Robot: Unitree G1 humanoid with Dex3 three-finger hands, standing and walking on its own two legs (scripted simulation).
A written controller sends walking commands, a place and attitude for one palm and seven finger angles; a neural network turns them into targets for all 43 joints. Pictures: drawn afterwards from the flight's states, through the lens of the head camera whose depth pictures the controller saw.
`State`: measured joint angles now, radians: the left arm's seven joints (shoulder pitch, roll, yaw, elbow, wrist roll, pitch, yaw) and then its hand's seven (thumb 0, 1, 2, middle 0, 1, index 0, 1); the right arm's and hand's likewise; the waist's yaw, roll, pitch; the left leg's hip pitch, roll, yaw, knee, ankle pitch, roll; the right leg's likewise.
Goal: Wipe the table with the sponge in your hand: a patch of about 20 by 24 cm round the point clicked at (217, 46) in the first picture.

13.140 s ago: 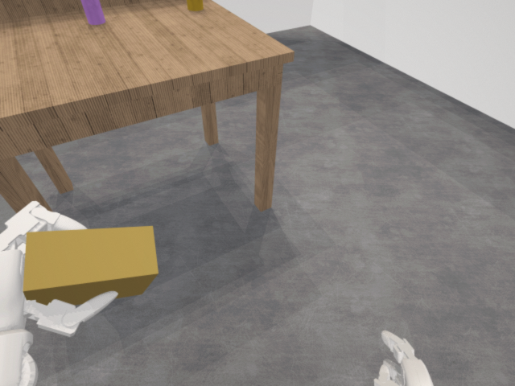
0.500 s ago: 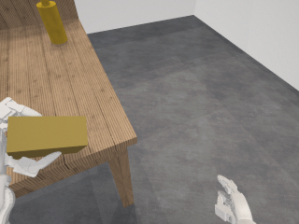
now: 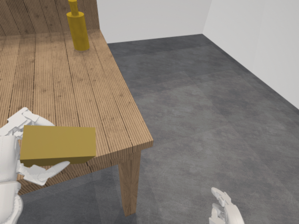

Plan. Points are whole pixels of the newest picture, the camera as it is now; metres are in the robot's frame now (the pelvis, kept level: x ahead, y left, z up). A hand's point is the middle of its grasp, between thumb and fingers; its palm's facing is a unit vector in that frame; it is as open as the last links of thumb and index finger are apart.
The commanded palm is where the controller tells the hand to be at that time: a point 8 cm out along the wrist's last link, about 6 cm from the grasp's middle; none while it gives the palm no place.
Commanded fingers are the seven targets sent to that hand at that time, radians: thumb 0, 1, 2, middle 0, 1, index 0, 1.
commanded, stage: look again from close up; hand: left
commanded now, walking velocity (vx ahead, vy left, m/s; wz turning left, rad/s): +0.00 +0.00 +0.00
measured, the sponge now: (69, 147) +0.23 +0.21 +0.13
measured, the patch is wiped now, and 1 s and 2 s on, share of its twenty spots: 0.00 0.00 0.00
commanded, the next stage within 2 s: come to a stop and stand still in 0.34 s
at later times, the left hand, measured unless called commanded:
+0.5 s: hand (56, 134) +0.25 +0.24 +0.15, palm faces +0.37 -0.85 -0.37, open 10.2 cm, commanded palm +0.19 +0.27 +0.17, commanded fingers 0.00 0.10 1.30 -1.20 -1.60 -1.20 -1.60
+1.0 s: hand (69, 134) +0.26 +0.22 +0.13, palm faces +0.29 -0.88 -0.38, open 10.2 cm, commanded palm +0.20 +0.27 +0.17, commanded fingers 0.00 0.10 1.30 -1.20 -1.60 -1.20 -1.60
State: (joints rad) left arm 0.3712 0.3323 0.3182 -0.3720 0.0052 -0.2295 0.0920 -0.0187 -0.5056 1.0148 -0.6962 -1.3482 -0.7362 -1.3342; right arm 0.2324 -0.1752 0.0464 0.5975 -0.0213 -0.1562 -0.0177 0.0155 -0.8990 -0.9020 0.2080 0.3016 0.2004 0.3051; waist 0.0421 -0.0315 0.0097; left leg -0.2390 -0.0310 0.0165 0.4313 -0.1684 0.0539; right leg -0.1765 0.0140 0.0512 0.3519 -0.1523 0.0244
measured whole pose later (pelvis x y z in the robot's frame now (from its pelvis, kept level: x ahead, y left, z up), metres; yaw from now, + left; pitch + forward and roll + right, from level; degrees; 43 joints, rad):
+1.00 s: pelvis +0.04 -0.01 +0.00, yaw -1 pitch +1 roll -1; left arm 0.45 0.34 0.31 -0.42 -0.03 -0.21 0.08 -0.02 -0.51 1.02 -0.70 -1.34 -0.74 -1.33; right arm 0.19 -0.23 0.02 0.60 -0.02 -0.12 -0.03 0.01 -0.90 -0.90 0.21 0.30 0.20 0.31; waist 0.01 -0.01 0.06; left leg -0.25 -0.02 0.03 0.48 -0.25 0.04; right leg -0.20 0.03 0.08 0.42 -0.23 0.01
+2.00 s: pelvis +0.01 +0.00 +0.00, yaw +0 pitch +0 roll -1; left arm 0.21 0.48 0.46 -0.32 -0.03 -0.25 0.07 -0.02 -0.51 1.02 -0.70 -1.34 -0.74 -1.32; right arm 0.19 -0.19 0.02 0.60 0.00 -0.15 0.00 0.02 -0.90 -0.90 0.21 0.30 0.20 0.30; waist 0.05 -0.04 0.07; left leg -0.27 -0.03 0.02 0.46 -0.19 0.06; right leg -0.22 0.02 0.06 0.41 -0.19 0.03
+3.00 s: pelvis +0.04 -0.01 +0.00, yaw +1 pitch +0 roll -1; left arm 0.42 0.35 0.33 -0.42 -0.04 -0.18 0.09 -0.01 -0.51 1.02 -0.70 -1.33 -0.74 -1.32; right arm 0.21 -0.19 0.02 0.57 0.00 -0.08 -0.04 0.01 -0.90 -0.90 0.21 0.30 0.20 0.30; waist 0.02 -0.02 0.02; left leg -0.19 -0.04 0.00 0.39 -0.19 0.05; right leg -0.13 0.01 0.05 0.31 -0.18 0.02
